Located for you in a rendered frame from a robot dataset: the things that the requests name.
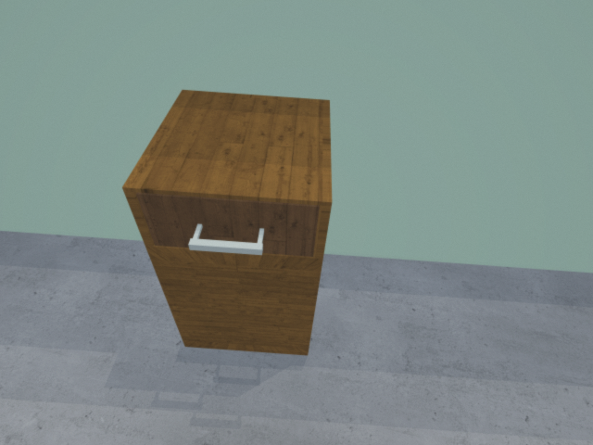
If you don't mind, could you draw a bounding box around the cabinet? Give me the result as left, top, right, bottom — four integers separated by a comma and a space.
122, 90, 332, 355

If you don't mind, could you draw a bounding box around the handle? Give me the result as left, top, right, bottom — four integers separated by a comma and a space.
188, 224, 264, 255

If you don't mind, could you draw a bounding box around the drawer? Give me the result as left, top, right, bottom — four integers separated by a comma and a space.
136, 193, 320, 257

